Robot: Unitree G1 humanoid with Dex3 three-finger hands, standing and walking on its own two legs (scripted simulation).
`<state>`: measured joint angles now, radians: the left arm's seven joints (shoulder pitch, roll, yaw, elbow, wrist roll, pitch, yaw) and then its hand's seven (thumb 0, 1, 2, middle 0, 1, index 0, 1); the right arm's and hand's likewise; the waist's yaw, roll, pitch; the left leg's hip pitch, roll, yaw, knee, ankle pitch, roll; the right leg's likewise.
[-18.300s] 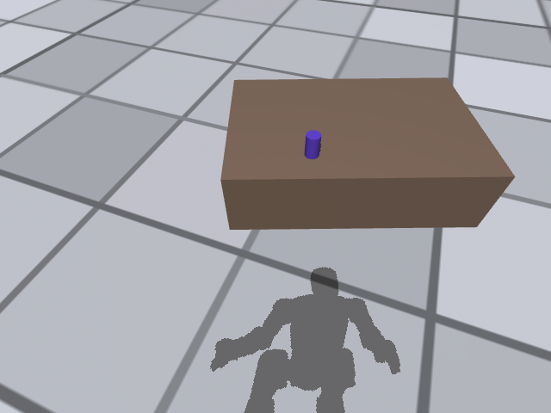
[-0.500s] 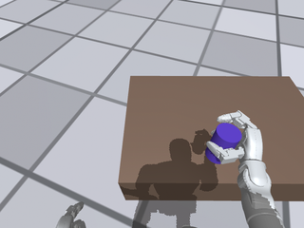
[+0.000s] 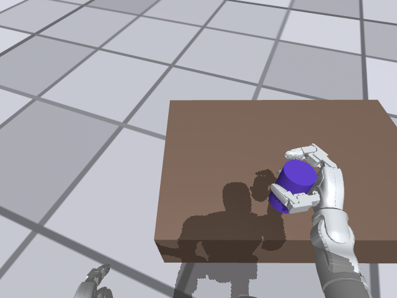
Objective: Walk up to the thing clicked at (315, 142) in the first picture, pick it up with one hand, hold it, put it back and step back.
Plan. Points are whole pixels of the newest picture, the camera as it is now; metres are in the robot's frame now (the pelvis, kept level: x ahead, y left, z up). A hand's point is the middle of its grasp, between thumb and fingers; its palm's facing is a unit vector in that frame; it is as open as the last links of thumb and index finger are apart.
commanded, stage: crouch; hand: right
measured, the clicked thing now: (290, 187) +0.33 -0.17 +0.04
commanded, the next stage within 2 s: lower in 1.46 s
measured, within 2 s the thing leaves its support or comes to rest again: neither
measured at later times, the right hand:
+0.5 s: hand (279, 184) +0.38 -0.18 -0.04, palm faces +0.16 +0.99 -0.01, open 9.3 cm
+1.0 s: hand (268, 184) +0.45 -0.19 -0.16, palm faces +0.18 +0.98 +0.01, open 9.3 cm
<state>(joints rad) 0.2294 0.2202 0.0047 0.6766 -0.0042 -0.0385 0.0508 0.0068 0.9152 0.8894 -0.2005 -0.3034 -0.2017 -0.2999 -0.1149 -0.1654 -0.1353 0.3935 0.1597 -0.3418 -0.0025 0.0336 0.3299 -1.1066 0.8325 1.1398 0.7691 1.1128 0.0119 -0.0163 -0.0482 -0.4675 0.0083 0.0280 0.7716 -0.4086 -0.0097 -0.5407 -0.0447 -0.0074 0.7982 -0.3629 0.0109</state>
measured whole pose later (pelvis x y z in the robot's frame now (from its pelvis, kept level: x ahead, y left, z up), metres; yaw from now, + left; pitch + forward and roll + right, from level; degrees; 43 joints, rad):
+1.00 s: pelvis -0.05 +0.00 -0.17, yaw +3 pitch +32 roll +3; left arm 0.21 0.24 -0.01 0.68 0.06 0.01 -0.03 0.00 0.91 0.91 -0.20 -0.30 -0.19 -0.30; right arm -0.76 -0.39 -0.46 1.05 0.09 -0.58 0.09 0.04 0.33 -1.12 0.83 1.14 0.77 1.12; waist 0.12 -0.02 -0.18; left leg -1.50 -0.02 0.05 1.58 -0.64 0.00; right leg -1.58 -0.08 0.05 1.60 -0.58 0.02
